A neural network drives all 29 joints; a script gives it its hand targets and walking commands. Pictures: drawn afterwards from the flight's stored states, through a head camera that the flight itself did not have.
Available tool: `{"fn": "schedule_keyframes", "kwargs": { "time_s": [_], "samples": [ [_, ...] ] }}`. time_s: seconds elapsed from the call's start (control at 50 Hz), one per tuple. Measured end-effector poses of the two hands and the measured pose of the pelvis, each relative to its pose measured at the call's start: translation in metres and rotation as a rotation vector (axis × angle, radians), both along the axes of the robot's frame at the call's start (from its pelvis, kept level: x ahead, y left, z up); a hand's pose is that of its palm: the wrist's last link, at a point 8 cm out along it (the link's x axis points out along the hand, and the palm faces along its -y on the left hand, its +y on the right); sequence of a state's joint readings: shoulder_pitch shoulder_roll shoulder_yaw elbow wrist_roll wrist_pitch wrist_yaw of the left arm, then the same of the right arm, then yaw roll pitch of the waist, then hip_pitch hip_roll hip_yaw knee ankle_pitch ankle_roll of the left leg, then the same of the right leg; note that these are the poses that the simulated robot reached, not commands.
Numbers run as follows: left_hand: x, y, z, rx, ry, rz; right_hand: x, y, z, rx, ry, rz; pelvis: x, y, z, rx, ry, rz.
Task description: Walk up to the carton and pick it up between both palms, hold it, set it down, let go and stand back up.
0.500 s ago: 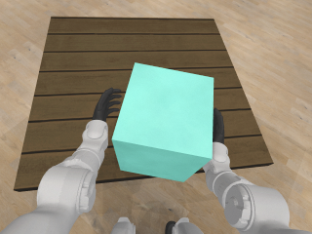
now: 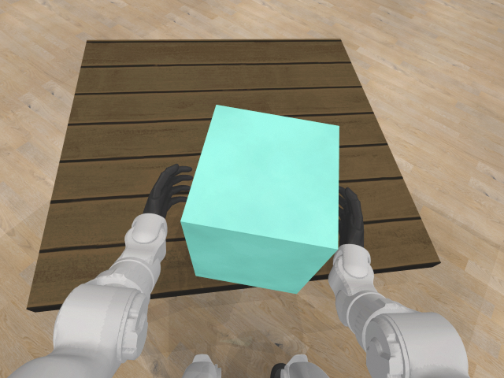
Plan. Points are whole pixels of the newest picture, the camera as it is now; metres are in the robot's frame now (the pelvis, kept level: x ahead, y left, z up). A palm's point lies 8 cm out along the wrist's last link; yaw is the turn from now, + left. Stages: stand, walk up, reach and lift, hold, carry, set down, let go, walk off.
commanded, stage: set down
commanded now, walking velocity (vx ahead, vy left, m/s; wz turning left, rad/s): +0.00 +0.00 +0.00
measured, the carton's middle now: (260, 208) +0.42 +0.00 -0.03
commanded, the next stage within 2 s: none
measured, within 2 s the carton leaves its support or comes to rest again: neither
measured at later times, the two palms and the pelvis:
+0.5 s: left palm (132, 235) +0.36 +0.20 -0.01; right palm (364, 267) +0.30 -0.16 -0.01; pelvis -0.01 +0.01 +0.01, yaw +0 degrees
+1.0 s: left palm (100, 278) +0.29 +0.23 -0.01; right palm (380, 308) +0.24 -0.17 +0.00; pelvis +0.04 +0.02 +0.05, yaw +2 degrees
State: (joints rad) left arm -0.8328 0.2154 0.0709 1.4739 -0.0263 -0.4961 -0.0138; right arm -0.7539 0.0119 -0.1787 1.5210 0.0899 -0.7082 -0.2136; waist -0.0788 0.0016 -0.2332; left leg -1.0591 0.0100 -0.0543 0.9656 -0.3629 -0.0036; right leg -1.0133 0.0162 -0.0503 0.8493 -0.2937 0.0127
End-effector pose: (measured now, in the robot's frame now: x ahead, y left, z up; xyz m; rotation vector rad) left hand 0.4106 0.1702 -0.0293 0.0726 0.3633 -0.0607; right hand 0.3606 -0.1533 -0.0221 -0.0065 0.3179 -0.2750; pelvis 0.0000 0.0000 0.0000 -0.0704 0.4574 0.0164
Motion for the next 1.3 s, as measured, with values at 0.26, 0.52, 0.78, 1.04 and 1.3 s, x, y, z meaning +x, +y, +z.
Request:
{"fn": "schedule_keyframes", "kwargs": {
  "time_s": [0.26, 0.52, 0.78, 1.04, 1.3],
  "samples": [
    [-0.030, 0.011, 0.002, -0.006, -0.029, -0.015, -0.046, -0.012, -0.009, 0.001, 0.019, -0.067, -0.007, 0.004, 0.002, -0.005, -0.034, 0.002],
    [-0.057, 0.032, 0.018, -0.009, -0.055, 0.012, -0.058, -0.008, 0.018, 0.021, -0.014, -0.096, -0.006, 0.013, 0.014, -0.013, -0.134, 0.011],
    [-0.082, 0.048, 0.024, -0.012, -0.022, 0.009, -0.087, -0.013, 0.022, 0.011, 0.009, -0.108, 0.017, 0.016, 0.036, -0.008, -0.249, 0.025],
    [-0.132, 0.064, 0.022, -0.019, 0.001, 0.036, -0.123, -0.013, 0.026, 0.014, -0.007, -0.097, 0.036, 0.017, 0.050, -0.002, -0.329, 0.034],
    [-0.177, 0.077, 0.035, 0.003, 0.013, 0.049, -0.154, -0.016, 0.030, 0.044, 0.005, -0.093, 0.034, 0.012, 0.056, 0.010, -0.433, 0.041]
  ]
}}
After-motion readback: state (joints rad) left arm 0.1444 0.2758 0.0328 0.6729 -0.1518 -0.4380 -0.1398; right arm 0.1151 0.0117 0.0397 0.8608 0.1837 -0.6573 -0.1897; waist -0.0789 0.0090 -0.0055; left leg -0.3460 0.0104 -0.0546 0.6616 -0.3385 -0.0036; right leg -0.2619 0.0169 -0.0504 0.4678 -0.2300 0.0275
